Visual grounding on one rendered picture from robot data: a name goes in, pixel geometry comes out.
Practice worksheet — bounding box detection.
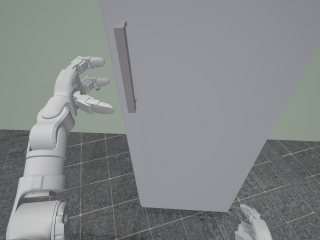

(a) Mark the fridge door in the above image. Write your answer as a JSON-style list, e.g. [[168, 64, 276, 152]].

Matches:
[[101, 0, 320, 212]]

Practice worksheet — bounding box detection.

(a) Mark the handle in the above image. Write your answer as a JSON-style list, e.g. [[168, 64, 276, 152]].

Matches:
[[113, 20, 137, 113]]

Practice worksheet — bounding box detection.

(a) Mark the robot left hand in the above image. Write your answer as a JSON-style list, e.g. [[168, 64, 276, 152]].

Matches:
[[53, 56, 115, 115]]

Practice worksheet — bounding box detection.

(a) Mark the robot left forearm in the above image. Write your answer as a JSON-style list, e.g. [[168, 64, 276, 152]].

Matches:
[[6, 96, 77, 240]]

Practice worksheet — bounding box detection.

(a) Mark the robot right hand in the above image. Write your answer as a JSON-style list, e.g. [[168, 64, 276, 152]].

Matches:
[[235, 204, 273, 240]]

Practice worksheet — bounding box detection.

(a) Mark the robot left upper arm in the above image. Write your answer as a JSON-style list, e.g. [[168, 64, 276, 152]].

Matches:
[[8, 200, 70, 240]]

